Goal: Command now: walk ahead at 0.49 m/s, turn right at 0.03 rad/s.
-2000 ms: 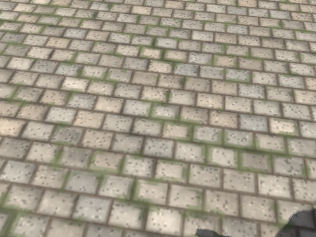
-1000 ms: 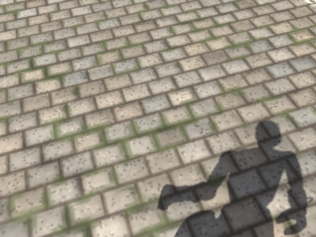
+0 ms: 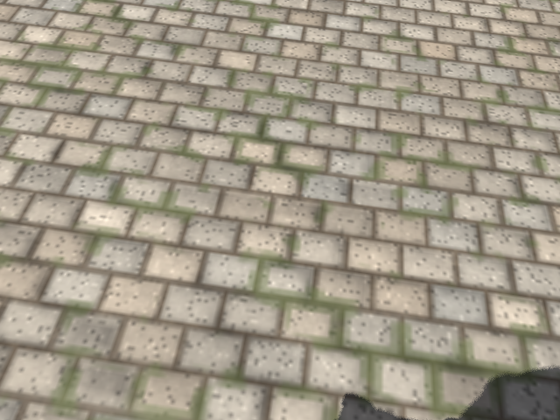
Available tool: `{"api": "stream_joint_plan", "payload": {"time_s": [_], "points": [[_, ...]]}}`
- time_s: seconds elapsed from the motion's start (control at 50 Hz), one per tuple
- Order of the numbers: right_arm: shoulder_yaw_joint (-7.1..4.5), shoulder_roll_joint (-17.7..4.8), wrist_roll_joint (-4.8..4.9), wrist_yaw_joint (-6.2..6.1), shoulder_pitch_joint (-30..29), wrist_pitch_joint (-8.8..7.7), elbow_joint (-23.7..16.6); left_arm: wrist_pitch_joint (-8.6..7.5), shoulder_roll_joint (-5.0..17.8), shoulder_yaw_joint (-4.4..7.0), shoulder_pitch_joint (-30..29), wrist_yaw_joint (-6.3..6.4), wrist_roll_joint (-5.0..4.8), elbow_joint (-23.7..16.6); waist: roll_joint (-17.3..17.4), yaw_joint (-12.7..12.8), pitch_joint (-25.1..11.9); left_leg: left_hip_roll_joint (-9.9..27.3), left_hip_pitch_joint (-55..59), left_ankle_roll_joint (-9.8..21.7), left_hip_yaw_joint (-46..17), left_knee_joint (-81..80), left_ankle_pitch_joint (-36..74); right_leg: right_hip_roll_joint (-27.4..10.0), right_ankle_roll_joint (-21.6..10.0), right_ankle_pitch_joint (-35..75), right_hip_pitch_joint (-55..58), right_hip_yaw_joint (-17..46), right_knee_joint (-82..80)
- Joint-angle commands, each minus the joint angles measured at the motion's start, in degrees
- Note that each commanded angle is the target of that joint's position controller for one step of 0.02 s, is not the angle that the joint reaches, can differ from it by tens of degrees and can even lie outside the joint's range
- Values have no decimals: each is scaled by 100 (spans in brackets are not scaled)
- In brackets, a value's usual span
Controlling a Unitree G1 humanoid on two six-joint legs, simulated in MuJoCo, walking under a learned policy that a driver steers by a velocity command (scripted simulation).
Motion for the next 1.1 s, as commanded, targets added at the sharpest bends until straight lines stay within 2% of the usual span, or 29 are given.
{"api": "stream_joint_plan", "payload": {"time_s": [0.02, 0.08, 0.12, 0.14, 0.16, 0.18, 0.2, 0.22, 0.24, 0.26, 0.3, 0.36, 0.4, 0.46, 0.56, 0.6, 0.64, 0.66, 0.68, 0.7, 0.72, 0.74, 0.76, 0.78, 0.82, 0.88, 0.96, 1.02, 1.1], "points": [[-132, -776, -65, -78, 353, -99, -50, -132, 255, -18, -966, -34, -70, -592, 728, -213, 305, 1585, 64, 200, -192, -213, 3847, 227, -277, 247, 67, -285, -758], [-125, -899, -136, -168, 121, -118, 27, -152, 413, 26, -470, 9, -100, -450, 784, 141, 92, 1722, 328, 23, 158, 306, 5819, 688, -674, -244, 1033, -386, -1123], [-167, -1069, -249, -216, -33, -65, 40, -182, 648, 137, 867, 100, -132, -3, 862, 704, -579, 1715, 523, -88, 336, 1914, 6914, 1059, -891, -751, 2183, -328, -1230], [-179, -1141, -217, -213, -179, -36, 11, -224, 714, 189, 1705, 155, -89, 250, 709, 1127, -932, 1586, 32, -125, 538, 3200, 6292, 945, -1029, -548, 3223, -171, -1649], [-99, -914, -190, -204, -114, -71, -162, -208, 1171, 323, 2486, 244, -2, 364, 26, 1286, -1519, 1210, -1060, -178, 820, 5145, 4076, -288, -1403, -965, 4440, 1409, -1598], [-65, -531, -26, -81, 420, -115, -235, -130, 1437, 426, 2191, 229, -69, 370, -1459, 626, -1816, -150, -3476, -545, 563, 7189, -1102, -1500, -2446, -905, 5714, 4776, -2408], [-45, -830, -196, -83, 58, -162, -312, -130, 1270, 435, 1506, 141, -242, 247, -369, 531, -1324, 305, -4105, -375, -166, 7378, -817, -1347, -2419, -1271, 5263, 4722, -2784], [-52, -927, -165, -43, -500, -228, -436, -127, 966, 377, 1151, 139, -238, 137, 122, 531, -724, 608, -4222, -372, -175, 7150, -366, -1226, -2308, -1242, 4538, 3836, -2852], [-29, -877, -148, -26, -685, -266, -505, -131, 684, 311, 1079, 148, -181, 198, 588, 359, -255, 828, -4055, -374, -82, 6666, -179, -993, -2095, -712, 3777, 3281, -3019], [-19, -809, -199, -17, -847, -204, -595, -169, 574, 271, 1098, 179, -172, 262, 664, 236, -74, 983, -3852, -440, -95, 6285, -163, -725, -1930, -245, 3299, 2886, -3061], [46, -633, -275, 16, -701, -1, -620, -252, 585, 254, 1143, 208, -199, 342, 423, 45, -115, 1081, -3502, -620, 23, 5801, -167, -393, -1790, 389, 2854, 2372, -3173], [107, -521, -281, 38, -1051, 125, -796, -308, 820, 325, 1366, 215, -224, 395, 270, 86, -65, 1181, -3652, -858, 271, 4993, 115, -149, -1749, 535, 2575, 2031, -3331], [126, -516, -268, 45, -1663, 136, -1020, -287, 826, 339, 1569, 224, -240, 420, 188, 269, 83, 1211, -3906, -991, 375, 4267, 652, -14, -1591, 483, 2599, 1987, -3401], [159, -478, -223, 68, -2271, 129, -1213, -247, 838, 369, 1933, 236, -254, 470, 57, 571, -10, 1100, -4020, -1042, 406, 3406, 1380, 105, -1286, 819, 3045, 1985, -3173], [200, -521, -153, 84, -2959, 45, -1500, -183, 878, 400, 2271, 302, -144, 453, -78, 835, -85, 820, -4045, -938, 382, 2601, 1329, -24, -1235, 1577, 3802, 2319, -2621], [175, -633, -135, 71, -2786, -8, -1510, -178, 951, 427, 2069, 346, -116, 356, -151, 656, -114, 734, -3502, -817, 259, 2153, 1084, -115, -1114, 1661, 3787, 2519, -2385], [68, -887, -113, -5, -1863, -72, -1239, -210, 1070, 455, 1672, 332, -114, 223, -161, 193, -436, 508, -2069, -624, 283, 1725, 693, 20, -887, 2203, 3423, 2557, -1691], [-16, -1086, -149, -79, -1121, -150, -1062, -261, 1034, 439, 1571, 272, -177, 204, 145, -209, -841, 753, -957, -444, 108, 1371, 829, 354, -749, 2043, 3078, 2287, -687], [-130, -1496, -282, -192, -184, -185, -1016, -330, 619, 322, 1610, 233, -258, 25, 778, -509, -1703, 2088, 356, -151, -1156, 1238, -392, 662, -631, 507, 2409, 1809, 811], [-243, -1921, -330, -215, -279, -76, -1042, -298, 176, 228, 2331, 241, -378, -128, 2036, -54, -2159, 3427, 1413, 532, -3673, 676, -739, 1478, -456, -3201, 707, 1099, 2137], [-231, -1459, -238, -181, -565, 9, -1046, -188, 699, 275, 2219, 304, -157, 53, 1215, 40, -1564, 3269, 787, 597, -3924, 587, -1552, 882, -498, -2847, 118, 994, 2692], [-108, -929, -187, -151, -887, 9, -1120, -151, 784, 311, 1753, 254, -94, 54, 582, 38, -816, 2920, 0, 438, -2932, 463, -1357, 672, -473, -2248, 163, 962, 2656], [-48, -705, -193, -120, -1077, -7, -1090, -137, 678, 301, 1509, 197, -95, 0, 480, 113, -442, 2610, -535, 301, -2096, 326, -505, 512, -419, -1920, 289, 888, 2452], [-28, -645, -188, -123, -1042, -40, -1029, -89, 620, 303, 1404, 140, -48, -21, 720, 157, -293, 2382, -818, 181, -1488, 238, 147, 376, -373, -1804, 404, 832, 2303], [-37, -636, -128, -99, -872, -140, -878, 36, 510, 282, 1410, 44, -4, -51, 980, 247, -241, 2159, -1078, 98, -794, 125, 1027, 313, -307, -1655, 561, 732, 2253], [-92, -699, -62, -49, -683, -253, -751, 109, 408, 245, 995, -45, -3, -262, 902, 272, -209, 2223, -989, 201, -252, -57, 1713, 223, -246, -1276, 154, 690, 2204], [-122, -695, -76, -40, -442, -235, -575, 105, 313, 177, 219, -122, -11, -569, 823, 160, 3, 2110, -863, 193, 481, -186, 2162, 154, -152, -551, -261, 509, 1458], [-139, -734, -75, -37, -279, -224, -456, 56, 152, 70, -368, -187, -18, -767, 812, 13, 111, 1995, -876, 97, 944, -169, 2313, 179, -217, -22, 104, 232, 327], [-162, -875, -86, -63, 152, -152, -174, 22, 139, 6, -836, -173, 27, -941, 819, -115, 238, 2201, -425, 72, 1105, -21, 2854, 369, -480, -488, 557, -118, -678]]}}
Keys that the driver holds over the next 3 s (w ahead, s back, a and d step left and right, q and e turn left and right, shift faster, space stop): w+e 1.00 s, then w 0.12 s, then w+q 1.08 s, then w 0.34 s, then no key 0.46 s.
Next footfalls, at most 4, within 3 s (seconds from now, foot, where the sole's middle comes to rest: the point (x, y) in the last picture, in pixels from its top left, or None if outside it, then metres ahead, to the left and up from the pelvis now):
0.14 right None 0.28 -0.08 -0.78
0.68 left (255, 361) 0.60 0.03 -0.78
1.20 right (379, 319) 0.71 -0.30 -0.78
1.74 left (356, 216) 1.05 -0.28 -0.78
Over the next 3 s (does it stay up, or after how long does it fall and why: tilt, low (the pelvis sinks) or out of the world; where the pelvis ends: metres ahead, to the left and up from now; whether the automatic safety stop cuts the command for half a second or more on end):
stays up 1.43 -0.38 0.00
